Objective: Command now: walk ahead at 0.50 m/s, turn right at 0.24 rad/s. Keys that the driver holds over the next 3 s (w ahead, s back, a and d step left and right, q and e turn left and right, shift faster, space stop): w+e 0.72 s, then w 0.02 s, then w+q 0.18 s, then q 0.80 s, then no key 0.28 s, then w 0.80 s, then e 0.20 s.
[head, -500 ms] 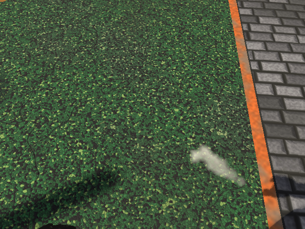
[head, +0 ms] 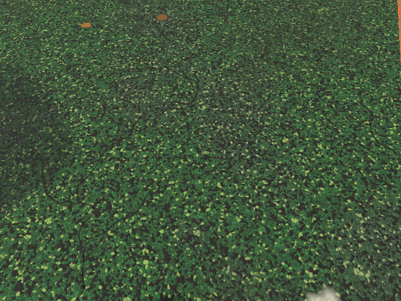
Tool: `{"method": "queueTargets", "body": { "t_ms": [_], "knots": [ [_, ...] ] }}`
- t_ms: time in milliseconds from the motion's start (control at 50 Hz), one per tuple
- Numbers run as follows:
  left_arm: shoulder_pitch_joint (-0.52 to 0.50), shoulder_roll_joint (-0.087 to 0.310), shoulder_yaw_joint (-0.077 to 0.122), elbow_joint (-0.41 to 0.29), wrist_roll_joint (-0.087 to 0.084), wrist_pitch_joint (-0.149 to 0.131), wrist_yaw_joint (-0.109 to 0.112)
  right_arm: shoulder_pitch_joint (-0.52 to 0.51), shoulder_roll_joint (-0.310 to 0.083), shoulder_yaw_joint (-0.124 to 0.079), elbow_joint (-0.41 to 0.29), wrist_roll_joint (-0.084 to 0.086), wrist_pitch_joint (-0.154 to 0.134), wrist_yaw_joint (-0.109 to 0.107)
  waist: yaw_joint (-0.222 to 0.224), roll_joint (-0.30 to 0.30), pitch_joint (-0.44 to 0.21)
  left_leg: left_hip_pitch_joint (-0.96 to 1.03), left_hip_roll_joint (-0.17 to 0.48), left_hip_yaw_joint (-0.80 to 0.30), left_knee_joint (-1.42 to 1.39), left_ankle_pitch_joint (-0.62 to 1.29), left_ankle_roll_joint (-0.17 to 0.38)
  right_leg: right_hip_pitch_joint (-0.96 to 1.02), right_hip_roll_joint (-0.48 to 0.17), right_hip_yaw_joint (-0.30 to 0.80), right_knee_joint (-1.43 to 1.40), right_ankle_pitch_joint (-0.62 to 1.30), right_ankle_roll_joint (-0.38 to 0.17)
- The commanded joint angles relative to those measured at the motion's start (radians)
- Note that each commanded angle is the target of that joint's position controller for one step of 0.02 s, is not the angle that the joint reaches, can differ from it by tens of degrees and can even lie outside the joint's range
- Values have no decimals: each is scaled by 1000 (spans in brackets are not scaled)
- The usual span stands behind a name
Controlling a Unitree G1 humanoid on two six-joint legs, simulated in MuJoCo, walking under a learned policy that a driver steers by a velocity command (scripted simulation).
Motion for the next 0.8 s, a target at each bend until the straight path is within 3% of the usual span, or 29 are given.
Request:
{"method": "queueTargets", "body": {
  "t_ms": [20,60,100,120,140,160,180,200,220,240,340,420,520,580,620,640,660,680,700,720,740,780,800],
  "knots": [
    [20,172,38,-34,2,-6,7,-92,-58,-5,-83,9,-21,-9,-21,-126,19,88,-45,45,-87,33,-1,-56,-247,188,-24,449,-124],
    [9,182,43,-31,6,-1,12,-72,-79,-11,-82,10,-30,-18,-43,-131,11,153,-54,31,-136,-19,18,-35,-264,223,29,473,-111],
    [-16,188,46,-32,1,2,12,89,-113,-29,-31,4,-47,-34,-122,-95,-57,391,-78,31,-249,-36,51,-69,-219,203,213,540,-81],
    [-29,161,40,-49,-8,-2,9,234,-171,-49,0,-14,-61,-49,-181,-31,-155,611,32,-78,-274,-85,89,-184,-159,159,421,422,-57],
    [-7,72,21,-96,-24,-4,10,354,-258,-68,-4,-35,-61,-62,-206,122,-298,855,313,-388,-317,-220,141,-406,-55,69,714,-8,-27],
    [41,105,34,-105,-20,10,16,328,-275,-81,7,-11,-39,-61,-162,229,-313,843,406,-670,-429,-317,222,-585,2,38,882,-304,-26],
    [8,151,47,-79,3,27,19,250,-174,-60,-11,2,-32,-56,-132,76,-164,720,356,-562,-445,-404,209,-626,-74,80,943,-241,-33],
    [-40,130,46,-80,7,31,7,188,-111,-45,-18,9,-37,-52,-114,31,-64,604,299,-424,-475,-341,191,-617,-105,80,926,-162,-27],
    [-58,106,45,-81,8,37,-1,159,-81,-38,-17,8,-44,-50,-92,37,-22,528,255,-312,-507,-230,166,-585,-129,71,896,-117,-18],
    [-70,104,49,-84,21,48,-8,163,-69,-35,-5,10,-52,-53,-77,59,0,482,226,-232,-523,-141,153,-565,-145,66,876,-98,-8],
    [-176,73,46,-130,29,78,-36,226,-83,-48,41,24,-85,-53,-60,34,4,495,205,-36,-559,107,161,-641,-162,46,862,42,24],
    [-320,57,33,-187,26,76,-52,264,-81,-50,72,18,-81,-51,-80,32,38,505,173,94,-559,188,152,-666,-161,6,677,181,36],
    [-472,59,18,-252,31,73,-68,328,-126,-64,107,17,-71,-59,-117,29,67,579,202,181,-530,278,132,-585,-139,-86,444,190,-8],
    [-468,78,25,-264,38,74,-61,349,-156,-70,126,15,-51,-66,-102,44,40,669,216,233,-394,601,113,-504,-76,-139,384,54,-62],
    [-327,108,43,-228,41,66,-48,354,-187,-77,132,14,-31,-70,-40,55,-53,680,215,259,-134,809,106,-328,2,-157,342,-38,-111],
    [-163,139,63,-174,48,56,-34,345,-188,-76,124,17,-23,-69,33,13,-147,581,195,279,100,696,81,-106,25,-131,264,-3,-144],
    [-44,245,97,-152,58,56,-16,367,-129,-60,80,26,-26,-61,65,-119,-264,281,146,281,424,292,39,196,-193,178,224,-170,-221],
    [-85,331,116,-176,23,66,-9,327,-90,-57,6,24,-37,-44,14,-288,-333,-73,-71,156,733,-442,-17,371,-425,722,76,-113,-346],
    [-70,308,111,-176,9,78,-2,201,-151,-67,-20,15,-46,-41,56,-117,-263,-180,-27,-1,749,-369,-9,334,-406,651,38,16,-328],
    [-117,262,99,-162,5,76,8,180,-121,-56,-26,28,-58,-38,18,-79,-140,-184,19,-9,688,-274,1,208,-384,505,40,124,-307],
    [-163,200,82,-160,4,68,11,217,-109,-53,-1,29,-62,-39,-38,-28,-66,-111,56,-8,575,-230,6,70,-333,399,25,253,-257],
    [-228,128,55,-161,4,45,13,291,-87,-47,38,-1,-28,-35,-105,-38,-53,31,80,-8,473,-210,0,-66,-262,257,-8,375,-204],
    [-216,116,48,-152,4,29,9,312,-79,-46,52,-7,-11,-30,-111,-49,-62,67,74,6,456,-202,-2,-90,-250,226,-25,427,-200]
  ]
}}
Next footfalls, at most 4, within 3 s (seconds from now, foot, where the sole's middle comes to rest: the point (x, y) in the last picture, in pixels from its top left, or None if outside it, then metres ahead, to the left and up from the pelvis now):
0.12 left None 0.22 0.11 -0.78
0.64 right None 0.44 -0.15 -0.78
1.16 left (269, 229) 0.74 -0.14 -0.78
1.72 right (319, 248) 0.68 -0.31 -0.78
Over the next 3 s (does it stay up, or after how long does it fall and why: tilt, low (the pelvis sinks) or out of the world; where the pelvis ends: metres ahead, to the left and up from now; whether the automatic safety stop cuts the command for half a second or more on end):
stays up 1.00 -0.23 -0.01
